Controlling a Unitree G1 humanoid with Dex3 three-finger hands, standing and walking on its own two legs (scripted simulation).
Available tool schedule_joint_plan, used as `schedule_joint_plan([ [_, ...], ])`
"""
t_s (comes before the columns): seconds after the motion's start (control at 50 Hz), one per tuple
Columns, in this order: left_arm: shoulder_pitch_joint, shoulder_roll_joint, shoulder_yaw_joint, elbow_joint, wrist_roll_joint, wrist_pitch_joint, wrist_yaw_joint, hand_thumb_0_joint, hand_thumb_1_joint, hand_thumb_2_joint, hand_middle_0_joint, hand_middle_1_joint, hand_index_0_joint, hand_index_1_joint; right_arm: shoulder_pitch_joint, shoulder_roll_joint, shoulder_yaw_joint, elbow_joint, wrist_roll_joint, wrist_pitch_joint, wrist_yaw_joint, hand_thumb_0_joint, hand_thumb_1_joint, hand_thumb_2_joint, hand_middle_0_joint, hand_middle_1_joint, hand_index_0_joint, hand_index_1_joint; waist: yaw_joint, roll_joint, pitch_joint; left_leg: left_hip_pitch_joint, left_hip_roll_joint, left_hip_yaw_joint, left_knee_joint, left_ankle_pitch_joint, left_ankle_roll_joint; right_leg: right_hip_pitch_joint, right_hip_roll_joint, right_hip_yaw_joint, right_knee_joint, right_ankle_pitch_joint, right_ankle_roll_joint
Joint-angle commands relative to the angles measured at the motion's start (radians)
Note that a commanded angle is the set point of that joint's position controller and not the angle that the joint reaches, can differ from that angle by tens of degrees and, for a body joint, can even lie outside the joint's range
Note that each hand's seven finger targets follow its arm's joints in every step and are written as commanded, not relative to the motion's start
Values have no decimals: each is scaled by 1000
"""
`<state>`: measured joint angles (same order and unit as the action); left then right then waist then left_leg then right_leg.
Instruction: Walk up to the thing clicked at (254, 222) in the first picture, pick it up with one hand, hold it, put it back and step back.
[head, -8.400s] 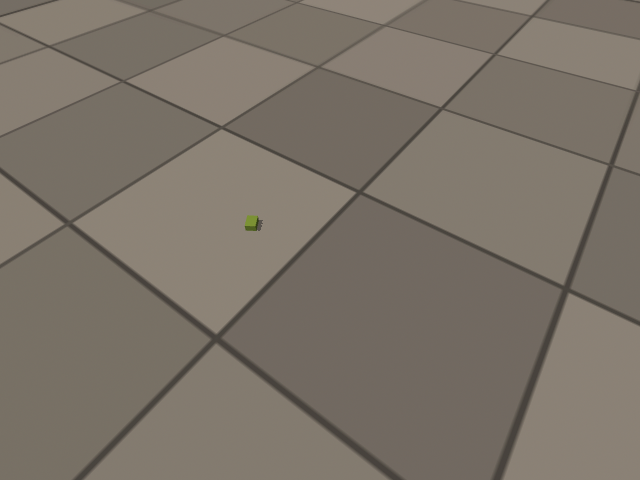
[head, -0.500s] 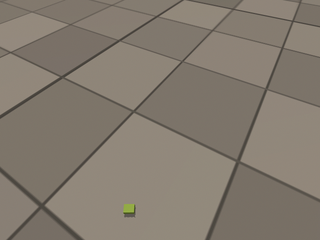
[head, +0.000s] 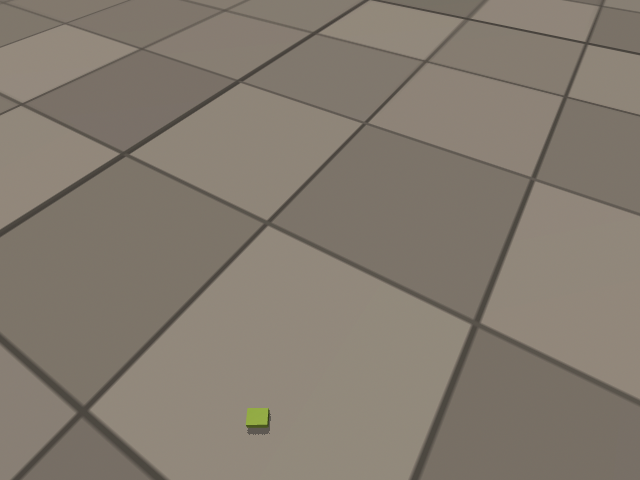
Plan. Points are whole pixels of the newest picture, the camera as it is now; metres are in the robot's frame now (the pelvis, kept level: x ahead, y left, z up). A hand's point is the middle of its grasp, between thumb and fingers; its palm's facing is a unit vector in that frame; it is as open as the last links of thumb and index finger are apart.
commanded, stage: stand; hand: left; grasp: from above
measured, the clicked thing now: (257, 417) +0.40 +0.22 -0.77
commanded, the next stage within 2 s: rise first in 1.00 s
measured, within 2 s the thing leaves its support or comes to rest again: neither
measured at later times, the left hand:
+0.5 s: hand out of the picture +0.07 +0.25 -0.16, palm faces -0.04 -0.94 -0.34, open 7.4 cm
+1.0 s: hand out of the picture +0.07 +0.25 -0.16, palm faces -0.04 -0.94 -0.34, open 7.4 cm
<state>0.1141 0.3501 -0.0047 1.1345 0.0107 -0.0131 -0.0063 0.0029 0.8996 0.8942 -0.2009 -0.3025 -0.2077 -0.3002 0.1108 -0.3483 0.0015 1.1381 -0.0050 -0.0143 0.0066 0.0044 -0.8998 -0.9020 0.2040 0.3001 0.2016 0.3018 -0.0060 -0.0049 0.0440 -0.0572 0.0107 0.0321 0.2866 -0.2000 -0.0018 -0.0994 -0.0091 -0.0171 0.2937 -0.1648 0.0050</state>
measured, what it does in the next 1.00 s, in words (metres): stands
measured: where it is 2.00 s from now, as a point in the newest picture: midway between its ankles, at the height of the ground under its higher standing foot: outside the picture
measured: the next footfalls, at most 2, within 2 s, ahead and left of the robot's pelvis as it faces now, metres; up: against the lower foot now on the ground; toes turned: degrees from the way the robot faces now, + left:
none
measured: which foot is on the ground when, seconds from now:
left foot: down 0.00-1.00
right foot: down 0.00-1.00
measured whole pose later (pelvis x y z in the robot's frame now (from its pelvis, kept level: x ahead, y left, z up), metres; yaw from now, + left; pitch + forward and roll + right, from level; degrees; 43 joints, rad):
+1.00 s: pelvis +0.00 +0.00 +0.00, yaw +0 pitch -2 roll +0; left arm 0.12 0.35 -0.01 1.13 0.01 -0.02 0.00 0.00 0.90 0.89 -0.20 -0.30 -0.21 -0.30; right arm 0.12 -0.35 0.00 1.13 -0.01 -0.01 0.01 0.00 -0.90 -0.90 0.20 0.30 0.20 0.30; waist -0.01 0.00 0.04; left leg -0.05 0.01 0.03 0.29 -0.20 0.00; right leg -0.09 -0.01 -0.02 0.29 -0.16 0.01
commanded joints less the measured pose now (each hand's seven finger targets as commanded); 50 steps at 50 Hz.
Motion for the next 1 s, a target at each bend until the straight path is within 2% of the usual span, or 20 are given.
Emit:
schedule_joint_plan([
  [0.0, -43, 214, 41, -56, -4, -17, 19, 0, 899, 900, -200, -300, -200, -300, -35, -210, -39, -55, -4, -19, -18, 0, -900, -900, 200, 300, 200, 300, 5, 21, -87, -3, 134, -91, -38, 212, 17, 39, -136, 106, -26, 208, -31],
  [0.08, -38, 211, 40, -52, -3, -15, 17, 0, 899, 900, -200, -300, -200, -300, -39, -211, -38, -57, -3, -19, -19, 0, -900, -900, 200, 300, 200, 300, 6, 9, -62, -4, 133, -95, -47, 184, 14, 12, -128, 100, -29, 165, -28],
  [0.28, -33, 209, 37, -56, -4, -19, 18, 0, 899, 900, -200, -300, -200, -300, -36, -212, -38, -56, -4, -19, -17, 0, -900, -900, 200, 300, 200, 300, 7, 7, -59, -5, 131, -96, -45, 195, 15, 13, -131, 103, -38, 187, -26],
  [0.34, -34, 216, 38, -57, -3, -19, 18, 0, 899, 900, -200, -300, -200, -300, -35, -208, -38, -57, -3, -18, -16, 0, -900, -900, 200, 300, 200, 300, 6, -1, -50, -15, 130, -100, -52, 155, 14, 7, -128, 101, -39, 146, -24],
  [0.42, -38, 210, 36, -59, -3, -22, 20, 0, 899, 900, -200, -300, -200, -300, -31, -211, -40, -58, -5, -19, -17, 0, -900, -900, 200, 300, 200, 300, 4, 6, -73, -4, 134, -100, -39, 208, 17, 24, -134, 102, -32, 202, -26],
  [0.52, -30, 215, 36, -59, -1, -21, 20, 0, 899, 900, -200, -300, -200, -300, -35, -210, -42, -59, -4, -18, -17, 0, -900, -900, 200, 300, 200, 300, 5, 7, -81, 2, 134, -98, -37, 198, 16, 19, -130, 97, -31, 188, -25],
  [0.68, -34, 212, 37, -59, -1, -22, 21, 0, 899, 900, -200, -300, -200, -300, -20, -210, -41, -61, -3, -18, -17, 0, -900, -900, 200, 300, 200, 300, 2, 8, -83, 6, 136, -92, -35, 222, 21, 35, -136, 100, -20, 228, -30],
  [0.72, -27, 213, 38, -55, -4, -20, 19, 0, 899, 900, -200, -300, -200, -300, -24, -212, -40, -61, -4, -19, -18, 0, -900, -900, 200, 300, 200, 300, 4, 15, -63, 1, 134, -94, -45, 200, 19, 21, -131, 101, -29, 199, -26],
  [0.86, -32, 215, 37, -60, -3, -22, 20, 0, 899, 900, -200, -300, -200, -300, -30, -207, -41, -66, -3, -18, -17, 0, -900, -900, 200, 300, 200, 300, 4, 4, -68, 3, 138, -97, -36, 220, 19, 28, -133, 99, -24, 215, -27],
  [0.9, -29, 214, 37, -60, -2, -22, 21, 0, 899, 900, -200, -300, -200, -300, -27, -214, -43, -65, -4, -16, -18, 0, -900, -900, 200, 300, 200, 300, 5, 2, -62, -8, 133, -95, -41, 185, 19, 24, -131, 100, -35, 188, -25],
  [0.98, -29, 213, 37, -61, -3, -20, 20, 0, 899, 900, -200, -300, -200, -300, -31, -210, -42, -64, -4, -17, -18, 0, -900, -900, 200, 300, 200, 300, 7, 13, -55, -10, 132, -95, -46, 178, 16, 15, -131, 101, -38, 177, -27],
])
